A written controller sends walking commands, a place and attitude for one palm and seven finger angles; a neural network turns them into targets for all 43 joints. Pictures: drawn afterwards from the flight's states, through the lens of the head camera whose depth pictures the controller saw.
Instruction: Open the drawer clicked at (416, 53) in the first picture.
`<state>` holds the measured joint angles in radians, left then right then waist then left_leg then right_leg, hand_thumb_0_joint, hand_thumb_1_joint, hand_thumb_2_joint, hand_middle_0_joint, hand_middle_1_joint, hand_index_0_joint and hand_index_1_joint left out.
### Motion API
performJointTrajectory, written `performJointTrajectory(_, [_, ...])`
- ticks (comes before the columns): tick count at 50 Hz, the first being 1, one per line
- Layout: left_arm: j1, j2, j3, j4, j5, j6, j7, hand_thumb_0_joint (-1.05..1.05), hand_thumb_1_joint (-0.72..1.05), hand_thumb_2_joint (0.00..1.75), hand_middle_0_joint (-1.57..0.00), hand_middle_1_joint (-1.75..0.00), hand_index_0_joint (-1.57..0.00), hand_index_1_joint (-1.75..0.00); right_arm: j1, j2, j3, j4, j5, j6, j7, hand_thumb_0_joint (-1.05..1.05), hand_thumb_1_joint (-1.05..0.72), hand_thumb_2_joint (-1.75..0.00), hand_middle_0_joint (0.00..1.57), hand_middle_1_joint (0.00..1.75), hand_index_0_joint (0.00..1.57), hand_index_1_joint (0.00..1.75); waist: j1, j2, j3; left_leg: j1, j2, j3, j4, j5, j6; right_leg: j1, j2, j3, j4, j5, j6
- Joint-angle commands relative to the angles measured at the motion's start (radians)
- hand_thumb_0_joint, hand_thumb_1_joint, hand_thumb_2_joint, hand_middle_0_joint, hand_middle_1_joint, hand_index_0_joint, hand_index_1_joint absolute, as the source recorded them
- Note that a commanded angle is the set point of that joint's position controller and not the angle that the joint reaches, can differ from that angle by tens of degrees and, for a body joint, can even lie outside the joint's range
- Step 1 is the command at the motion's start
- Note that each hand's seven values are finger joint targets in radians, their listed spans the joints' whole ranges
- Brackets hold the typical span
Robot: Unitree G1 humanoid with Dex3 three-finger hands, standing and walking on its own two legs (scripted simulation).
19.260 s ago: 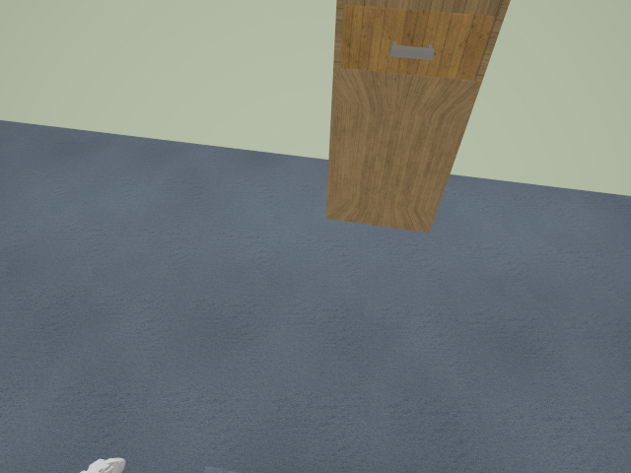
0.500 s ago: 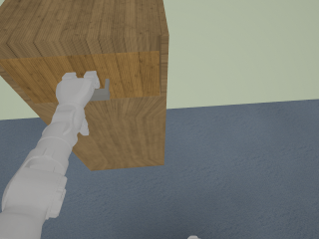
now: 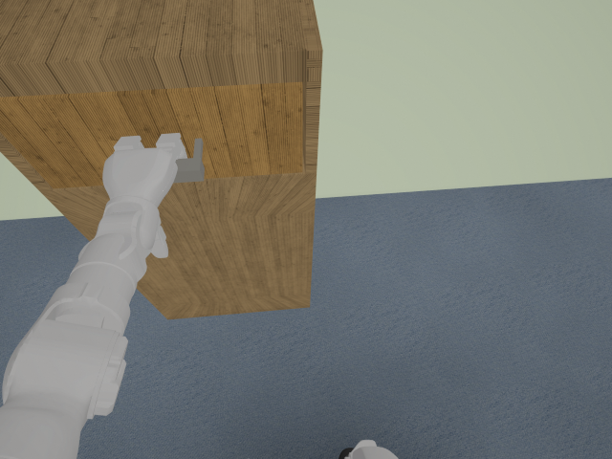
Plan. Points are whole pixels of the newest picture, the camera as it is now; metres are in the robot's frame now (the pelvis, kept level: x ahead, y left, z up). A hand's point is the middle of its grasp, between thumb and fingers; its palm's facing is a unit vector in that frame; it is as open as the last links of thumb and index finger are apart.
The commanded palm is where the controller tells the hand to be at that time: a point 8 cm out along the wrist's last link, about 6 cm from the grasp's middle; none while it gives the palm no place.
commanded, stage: lower the fingers behind the handle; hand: left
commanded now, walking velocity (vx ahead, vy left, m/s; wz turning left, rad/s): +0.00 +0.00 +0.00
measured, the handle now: (161, 159) +0.53 +0.19 +0.05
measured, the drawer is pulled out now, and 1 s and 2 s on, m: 0.00 0.00 0.02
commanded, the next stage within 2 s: close the thumb around the handle in 0.20 s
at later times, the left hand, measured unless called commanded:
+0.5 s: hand (157, 197) +0.47 +0.20 +0.03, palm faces -0.04 -0.03 -1.00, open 12.7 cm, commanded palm +0.45 +0.20 +0.08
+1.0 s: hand (155, 199) +0.47 +0.20 +0.03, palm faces -0.04 -0.02 -1.00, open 5.9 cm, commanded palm +0.45 +0.21 +0.08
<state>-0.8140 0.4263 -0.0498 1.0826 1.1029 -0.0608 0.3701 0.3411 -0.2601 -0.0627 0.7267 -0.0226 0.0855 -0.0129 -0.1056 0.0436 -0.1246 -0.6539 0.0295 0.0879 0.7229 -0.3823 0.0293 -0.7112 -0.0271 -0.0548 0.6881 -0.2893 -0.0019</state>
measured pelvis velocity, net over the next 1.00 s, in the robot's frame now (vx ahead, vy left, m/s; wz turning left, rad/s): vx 0.00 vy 0.00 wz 0.01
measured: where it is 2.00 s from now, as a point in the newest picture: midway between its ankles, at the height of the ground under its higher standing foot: outside the picture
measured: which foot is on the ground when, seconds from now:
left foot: down 0.00-1.00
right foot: down 0.00-1.00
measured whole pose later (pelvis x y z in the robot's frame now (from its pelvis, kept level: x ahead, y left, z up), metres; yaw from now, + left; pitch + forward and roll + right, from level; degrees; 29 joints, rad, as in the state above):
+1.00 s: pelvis +0.00 +0.00 +0.00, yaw +0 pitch +17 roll +0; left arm -0.80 0.42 -0.06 1.07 1.10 -0.06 0.37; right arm 0.33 -0.26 -0.06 0.72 -0.02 0.08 -0.02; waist -0.09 0.05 -0.12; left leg -0.63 0.03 0.08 0.71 -0.38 0.02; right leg -0.69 -0.03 -0.06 0.68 -0.29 -0.01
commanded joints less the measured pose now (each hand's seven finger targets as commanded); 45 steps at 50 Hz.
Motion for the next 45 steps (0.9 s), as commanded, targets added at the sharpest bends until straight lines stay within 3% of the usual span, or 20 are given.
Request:
performJointTrajectory(1, [-0.456,0.261,0.066,-0.192,-0.007,0.022,0.038,0.0,-0.5,0.3,-0.3,-1.2,-0.3,-1.2,0.117,-0.159,-0.052,-0.054,0.0,-0.015,-0.011,0.0,-0.9,-0.9,0.2,0.3,0.2,0.3,-0.005,0.006,-0.43,0.203,-0.041,-0.063,-0.057,0.419,0.007,0.261,0.059,0.021,-0.033,0.311,-0.031])
performJointTrajectory(3, [-0.437,0.275,0.079,-0.186,-0.012,0.021,0.032,0.0,-0.5,0.3,-0.3,-1.2,-0.3,-1.2,0.12,-0.158,-0.049,-0.056,0.001,-0.011,-0.01,0.0,-0.9,-0.9,0.2,0.3,0.2,0.3,0.002,-0.002,-0.437,0.198,-0.042,-0.061,-0.057,0.423,0.007,0.28,0.059,0.022,-0.033,0.323,-0.029])
performJointTrajectory(4, [-0.46,0.232,0.038,-0.195,-0.01,0.02,0.029,0.0,-0.5,0.3,-0.3,-1.2,-0.3,-1.2,0.117,-0.154,-0.05,-0.059,0.003,-0.012,-0.012,0.0,-0.9,-0.9,0.2,0.3,0.2,0.3,-0.013,0.004,-0.42,0.205,-0.04,-0.066,-0.059,0.417,0.005,0.259,0.059,0.019,-0.037,0.312,-0.029])
performJointTrajectory(5, [-0.444,0.224,0.042,-0.187,-0.013,0.019,0.029,0.0,-0.5,0.3,-0.3,-1.2,-0.3,-1.2,0.116,-0.154,-0.052,-0.057,0.002,-0.014,-0.01,0.0,-0.9,-0.9,0.2,0.3,0.2,0.3,-0.008,-0.002,-0.405,0.201,-0.04,-0.061,-0.061,0.41,0.008,0.257,0.06,0.02,-0.044,0.308,-0.029])
performJointTrajectory(8, [-0.429,0.266,0.07,-0.193,-0.016,0.014,0.022,0.0,-0.5,0.3,-0.3,-1.2,-0.3,-1.2,0.116,-0.157,-0.048,-0.059,0.003,-0.012,-0.012,0.0,-0.9,-0.9,0.2,0.3,0.2,0.3,0.001,-0.002,-0.42,0.195,-0.042,-0.059,-0.06,0.415,0.008,0.282,0.057,0.023,-0.038,0.325,-0.029])
performJointTrajectory(11, [-0.414,0.233,0.046,-0.185,-0.016,0.012,0.019,0.0,-0.5,0.3,-0.3,-1.2,-0.3,-1.2,0.113,-0.155,-0.05,-0.062,0.004,-0.014,-0.014,0.0,-0.9,-0.9,0.2,0.3,0.2,0.3,-0.004,-0.012,-0.394,0.187,-0.044,-0.055,-0.062,0.399,0.009,0.272,0.059,0.022,-0.046,0.316,-0.029])
performJointTrajectory(12, [-0.433,0.259,0.068,-0.191,-0.016,0.006,0.019,0.0,-0.5,0.3,-0.3,-1.2,-0.3,-1.2,0.118,-0.157,-0.049,-0.06,0.003,-0.014,-0.014,0.0,-0.9,-0.9,0.2,0.3,0.2,0.3,-0.005,-0.028,-0.403,0.184,-0.044,-0.057,-0.06,0.405,0.01,0.286,0.058,0.024,-0.043,0.327,-0.029])
performJointTrajectory(15, [-0.416,0.237,0.054,-0.201,-0.014,0.003,0.022,0.0,-0.5,0.3,-0.3,-1.2,-0.3,-1.2,0.118,-0.152,-0.052,-0.061,0.003,-0.015,-0.014,0.0,-0.9,-0.9,0.2,0.3,0.2,0.3,0.001,-0.005,-0.416,0.2,-0.043,-0.058,-0.058,0.428,0.007,0.278,0.059,0.02,-0.037,0.335,-0.03])
performJointTrajectory(17, [-0.418,0.256,0.072,-0.201,-0.014,0.003,0.025,0.0,-0.39,0.35,-0.31,-1.21,-0.31,-1.21,0.117,-0.157,-0.052,-0.056,-0.001,-0.012,-0.013,0.0,-0.9,-0.9,0.2,0.3,0.2,0.3,-0.003,-0.019,-0.421,0.201,-0.042,-0.058,-0.051,0.449,0.008,0.282,0.059,0.022,-0.035,0.352,-0.029])
performJointTrajectory(19, [-0.435,0.225,0.045,-0.221,-0.009,0.001,0.028,0.0,-0.28,0.4,-0.32,-1.22,-0.32,-1.22,0.121,-0.15,-0.055,-0.056,0.001,-0.014,-0.01,0.0,-0.9,-0.9,0.2,0.3,0.2,0.3,-0.002,0.023,-0.425,0.222,-0.04,-0.063,-0.051,0.465,0.004,0.262,0.059,0.019,-0.032,0.345,-0.031])
performJointTrajectory(22, [-0.417,0.214,0.048,-0.222,-0.018,0.006,0.029,0.0,-0.11,0.47,-0.33,-1.24,-0.33,-1.24,0.12,-0.15,-0.057,-0.055,-0.002,-0.011,-0.005,0.0,-0.9,-0.9,0.2,0.3,0.2,0.3,-0.002,0.008,-0.436,0.235,-0.039,-0.062,-0.045,0.494,0.004,0.275,0.06,0.019,-0.035,0.367,-0.03])
performJointTrajectory(24, [-0.406,0.228,0.053,-0.202,-0.016,0.014,0.029,0.0,0.0,0.52,-0.34,-1.25,-0.34,-1.25,0.115,-0.153,-0.054,-0.053,0.001,-0.008,-0.007,0.0,-0.9,-0.9,0.2,0.3,0.2,0.3,-0.003,-0.022,-0.407,0.203,-0.041,-0.059,-0.057,0.442,0.007,0.282,0.06,0.02,-0.04,0.35,-0.028])
performJointTrajectory(30, [-0.405,0.208,0.041,-0.234,-0.013,0.009,0.028,0.0,0.34,0.66,-0.36,-1.29,-0.36,-1.29,0.108,-0.148,-0.057,-0.058,0.0,-0.009,-0.009,0.0,-0.9,-0.9,0.2,0.3,0.2,0.3,0.001,0.0,-0.419,0.225,-0.042,-0.055,-0.059,0.465,0.006,0.293,0.058,0.021,-0.041,0.369,-0.028])
performJointTrajectory(32, [-0.375,0.246,0.079,-0.226,-0.021,0.006,0.026,0.0,0.45,0.71,-0.37,-1.3,-0.37,-1.3,0.104,-0.151,-0.055,-0.057,-0.001,-0.006,-0.009,0.0,-0.9,-0.9,0.2,0.3,0.2,0.3,0.014,-0.021,-0.427,0.217,-0.043,-0.05,-0.06,0.468,0.008,0.322,0.058,0.026,-0.044,0.386,-0.03])
performJointTrajectory(34, [-0.375,0.212,0.041,-0.205,-0.018,0.012,0.022,0.0,0.56,0.76,-0.38,-1.31,-0.38,-1.31,0.098,-0.148,-0.052,-0.059,0.005,-0.006,-0.01,0.0,-0.9,-0.9,0.2,0.3,0.2,0.3,0.002,-0.028,-0.374,0.193,-0.045,-0.051,-0.071,0.425,0.007,0.299,0.057,0.022,-0.051,0.358,-0.028])
performJointTrajectory(38, [-0.399,0.249,0.061,-0.204,-0.014,0.009,0.025,0.0,0.79,0.85,-0.39,-1.34,-0.39,-1.34,0.097,-0.152,-0.05,-0.061,0.006,-0.009,-0.013,0.0,-0.9,-0.9,0.2,0.3,0.2,0.3,0.003,-0.025,-0.378,0.183,-0.049,-0.05,-0.075,0.384,0.01,0.304,0.055,0.028,-0.054,0.326,-0.028])
performJointTrajectory(40, [-0.414,0.237,0.052,-0.211,-0.014,0.005,0.025,0.0,0.9,0.9,-0.4,-1.35,-0.4,-1.35,0.098,-0.151,-0.051,-0.061,0.006,-0.013,-0.017,0.0,-0.9,-0.9,0.2,0.3,0.2,0.3,-0.001,-0.025,-0.385,0.191,-0.048,-0.05,-0.074,0.385,0.01,0.297,0.055,0.028,-0.054,0.326,-0.027])
performJointTrajectory(43, [-0.412,0.235,0.049,-0.214,-0.014,0.002,0.024,0.0,0.9,0.9,-0.4,-1.35,-0.4,-1.35,0.099,-0.149,-0.049,-0.064,0.005,-0.014,-0.015,0.0,-0.9,-0.9,0.2,0.3,0.2,0.3,0.005,0.007,-0.41,0.199,-0.05,-0.05,-0.069,0.396,0.008,0.3,0.055,0.029,-0.047,0.33,-0.029])
performJointTrajectory(45, [-0.398,0.23,0.048,-0.179,-0.015,0.009,0.025,0.0,0.9,0.9,-0.4,-1.35,-0.4,-1.35,0.101,-0.15,-0.048,-0.061,0.006,-0.015,-0.016,0.0,-0.9,-0.9,0.2,0.3,0.2,0.3,-0.002,-0.033,-0.377,0.175,-0.05,-0.049,-0.068,0.378,0.009,0.295,0.056,0.027,-0.05,0.325,-0.027])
